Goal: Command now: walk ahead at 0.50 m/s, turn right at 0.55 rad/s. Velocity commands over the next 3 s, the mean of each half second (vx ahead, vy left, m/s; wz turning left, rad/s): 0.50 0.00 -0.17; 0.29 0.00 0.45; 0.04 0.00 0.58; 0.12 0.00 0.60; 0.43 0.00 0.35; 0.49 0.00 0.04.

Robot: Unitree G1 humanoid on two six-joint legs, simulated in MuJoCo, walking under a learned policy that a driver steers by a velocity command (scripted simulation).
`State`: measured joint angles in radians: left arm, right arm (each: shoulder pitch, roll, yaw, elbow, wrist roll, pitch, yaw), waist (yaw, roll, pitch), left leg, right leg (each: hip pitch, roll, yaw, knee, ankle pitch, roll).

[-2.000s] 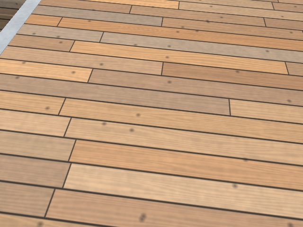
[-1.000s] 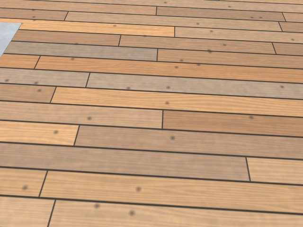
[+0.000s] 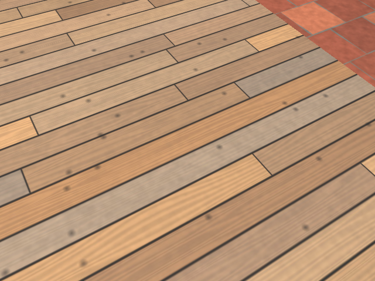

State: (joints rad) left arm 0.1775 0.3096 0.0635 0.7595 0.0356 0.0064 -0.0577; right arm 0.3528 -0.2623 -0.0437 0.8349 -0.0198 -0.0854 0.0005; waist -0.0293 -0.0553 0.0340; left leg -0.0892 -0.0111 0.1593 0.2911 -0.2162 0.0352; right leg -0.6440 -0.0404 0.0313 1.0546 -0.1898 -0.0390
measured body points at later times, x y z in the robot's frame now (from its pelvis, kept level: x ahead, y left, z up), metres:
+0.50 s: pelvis +0.26 -0.07 +0.00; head +0.28 -0.08 +0.45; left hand +0.31 +0.20 -0.12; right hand +0.32 -0.33 -0.14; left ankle +0.35 +0.09 -0.67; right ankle +0.22 -0.12 -0.75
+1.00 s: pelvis +0.46 -0.04 -0.01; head +0.51 -0.02 +0.44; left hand +0.54 +0.24 -0.14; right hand +0.60 -0.29 -0.13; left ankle +0.52 +0.02 -0.75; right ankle +0.53 -0.20 -0.67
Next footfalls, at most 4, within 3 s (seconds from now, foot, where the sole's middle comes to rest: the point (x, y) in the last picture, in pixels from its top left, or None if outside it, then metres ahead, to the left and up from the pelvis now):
0.22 right None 0.26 -0.12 -0.78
0.76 left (177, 259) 0.56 0.02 -0.78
1.30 right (225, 245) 0.61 -0.15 -0.78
1.80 left None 0.46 0.00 -0.78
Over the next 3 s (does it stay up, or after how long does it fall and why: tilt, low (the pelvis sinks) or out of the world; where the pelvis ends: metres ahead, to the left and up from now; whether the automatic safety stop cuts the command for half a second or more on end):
stays up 0.80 0.39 0.00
